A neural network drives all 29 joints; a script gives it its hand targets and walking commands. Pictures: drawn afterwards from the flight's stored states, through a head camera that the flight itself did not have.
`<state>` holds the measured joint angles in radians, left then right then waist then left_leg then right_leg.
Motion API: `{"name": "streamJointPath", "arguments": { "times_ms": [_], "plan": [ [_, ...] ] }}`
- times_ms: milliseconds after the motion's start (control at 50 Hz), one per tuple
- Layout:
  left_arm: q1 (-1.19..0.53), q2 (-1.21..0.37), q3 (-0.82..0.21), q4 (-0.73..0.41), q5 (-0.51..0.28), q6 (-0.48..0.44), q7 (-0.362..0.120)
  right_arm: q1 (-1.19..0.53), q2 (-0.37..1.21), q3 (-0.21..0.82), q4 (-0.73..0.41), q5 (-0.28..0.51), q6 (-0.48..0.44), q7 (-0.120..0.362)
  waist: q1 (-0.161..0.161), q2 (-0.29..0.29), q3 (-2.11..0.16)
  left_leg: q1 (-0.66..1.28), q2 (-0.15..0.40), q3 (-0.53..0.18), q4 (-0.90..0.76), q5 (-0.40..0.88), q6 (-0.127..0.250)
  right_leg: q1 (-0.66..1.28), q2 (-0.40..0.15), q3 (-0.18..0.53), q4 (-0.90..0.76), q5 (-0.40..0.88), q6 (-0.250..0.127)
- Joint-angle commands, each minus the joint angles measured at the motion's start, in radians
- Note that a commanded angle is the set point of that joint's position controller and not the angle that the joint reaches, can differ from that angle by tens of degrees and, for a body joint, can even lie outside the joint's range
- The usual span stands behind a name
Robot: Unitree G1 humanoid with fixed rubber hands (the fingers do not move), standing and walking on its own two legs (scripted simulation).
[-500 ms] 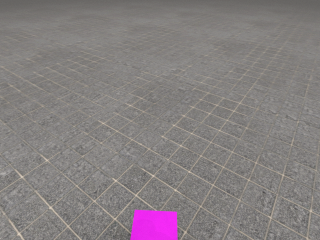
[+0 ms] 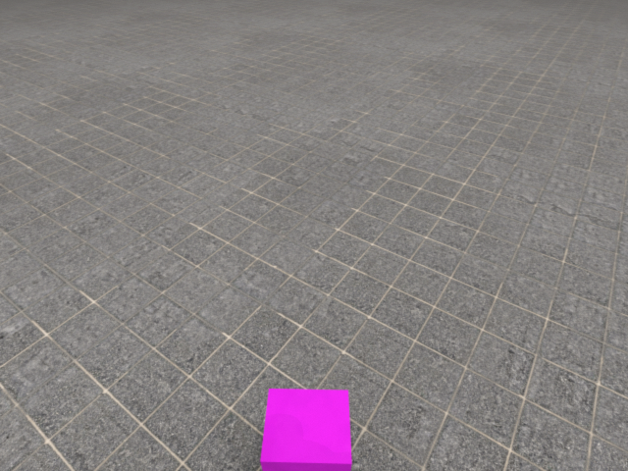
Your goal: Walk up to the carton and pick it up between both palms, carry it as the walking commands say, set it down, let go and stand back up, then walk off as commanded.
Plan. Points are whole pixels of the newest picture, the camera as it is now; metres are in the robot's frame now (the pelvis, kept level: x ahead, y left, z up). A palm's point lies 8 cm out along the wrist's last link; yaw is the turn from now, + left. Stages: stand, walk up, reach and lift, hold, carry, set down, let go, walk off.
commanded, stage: stand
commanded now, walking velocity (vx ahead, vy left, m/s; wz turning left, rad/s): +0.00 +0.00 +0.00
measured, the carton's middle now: (308, 446) +0.39 +0.05 -0.63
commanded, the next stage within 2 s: walk off in 0.96 s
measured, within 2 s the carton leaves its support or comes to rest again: neither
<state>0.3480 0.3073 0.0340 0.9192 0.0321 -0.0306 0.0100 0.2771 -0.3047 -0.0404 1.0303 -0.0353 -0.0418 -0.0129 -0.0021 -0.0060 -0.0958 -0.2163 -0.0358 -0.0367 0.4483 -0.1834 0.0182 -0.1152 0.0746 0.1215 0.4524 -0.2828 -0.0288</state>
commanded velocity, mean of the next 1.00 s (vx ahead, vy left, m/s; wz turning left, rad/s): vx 0.00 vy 0.00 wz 0.00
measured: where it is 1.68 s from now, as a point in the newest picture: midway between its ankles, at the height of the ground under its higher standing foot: outside the picture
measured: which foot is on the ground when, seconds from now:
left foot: down 0.00-1.00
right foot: down 0.00-1.00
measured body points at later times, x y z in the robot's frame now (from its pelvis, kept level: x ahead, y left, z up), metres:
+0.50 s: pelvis -0.01 +0.01 +0.00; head -0.05 +0.01 +0.45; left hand +0.02 +0.30 -0.13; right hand +0.04 -0.29 -0.13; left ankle +0.04 +0.11 -0.74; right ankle -0.02 -0.11 -0.74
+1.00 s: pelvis -0.01 +0.01 +0.00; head -0.04 +0.02 +0.45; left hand +0.03 +0.30 -0.13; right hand +0.06 -0.29 -0.12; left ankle +0.04 +0.11 -0.74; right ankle -0.02 -0.11 -0.74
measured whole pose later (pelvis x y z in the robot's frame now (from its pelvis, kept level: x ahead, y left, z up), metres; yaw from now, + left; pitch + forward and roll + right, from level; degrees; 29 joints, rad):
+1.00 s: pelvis -0.01 +0.01 +0.00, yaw +0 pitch -3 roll +0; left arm 0.24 0.32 0.01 1.06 0.02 -0.03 0.00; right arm 0.17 -0.33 -0.01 1.12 -0.01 -0.03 -0.01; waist 0.00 -0.01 -0.01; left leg -0.20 -0.05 -0.03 0.38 -0.12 0.03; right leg -0.10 0.05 0.12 0.40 -0.24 -0.01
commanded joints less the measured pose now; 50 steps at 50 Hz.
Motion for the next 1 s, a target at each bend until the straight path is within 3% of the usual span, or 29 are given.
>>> {"name": "streamJointPath", "arguments": {
  "times_ms": [0,440,980],
  "plan": [
    [-0.043,0.192,0.047,-0.067,-0.003,-0.025,0.009,-0.076,-0.201,-0.041,-0.069,0.004,-0.025,-0.010,0.003,0.005,0.146,0.017,0.128,-0.157,-0.117,-0.085,0.033,-0.174,-0.124,0.120,-0.123,-0.011,-0.023],
    [-0.072,0.203,0.031,0.036,-0.011,-0.019,0.005,-0.116,-0.223,-0.025,-0.002,0.018,-0.016,-0.005,0.003,0.008,0.148,0.039,0.136,-0.169,-0.153,-0.095,0.036,-0.149,-0.136,0.115,-0.137,0.003,-0.022],
    [-0.129,0.210,0.019,0.085,-0.016,-0.012,0.004,-0.167,-0.231,-0.010,0.019,0.023,-0.012,-0.004,0.003,0.004,0.132,0.074,0.141,-0.160,-0.162,-0.045,0.032,-0.121,-0.147,0.105,-0.152,0.030,-0.013]
  ]
}}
